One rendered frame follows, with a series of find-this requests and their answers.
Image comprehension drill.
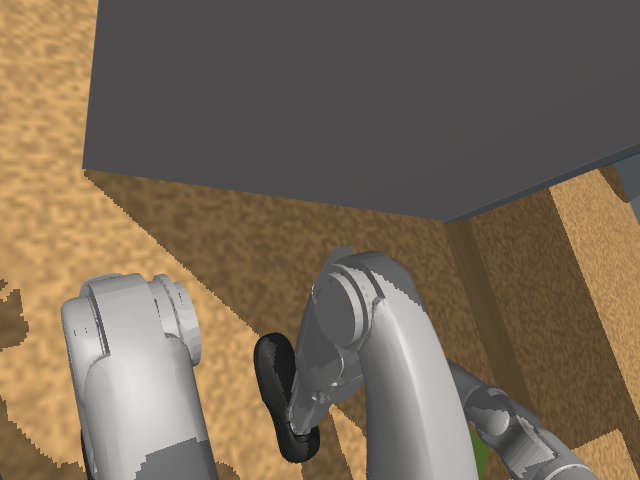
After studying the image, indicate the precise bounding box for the right robot arm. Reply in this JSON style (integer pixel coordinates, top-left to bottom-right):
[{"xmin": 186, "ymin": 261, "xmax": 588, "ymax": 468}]
[{"xmin": 464, "ymin": 385, "xmax": 599, "ymax": 480}]

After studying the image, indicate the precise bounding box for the right robot foot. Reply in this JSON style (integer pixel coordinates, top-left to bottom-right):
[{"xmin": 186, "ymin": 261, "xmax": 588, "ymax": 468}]
[{"xmin": 254, "ymin": 333, "xmax": 320, "ymax": 463}]

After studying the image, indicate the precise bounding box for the right robot hand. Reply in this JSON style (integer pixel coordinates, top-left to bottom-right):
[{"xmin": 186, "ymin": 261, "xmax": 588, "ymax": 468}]
[{"xmin": 446, "ymin": 358, "xmax": 487, "ymax": 411}]

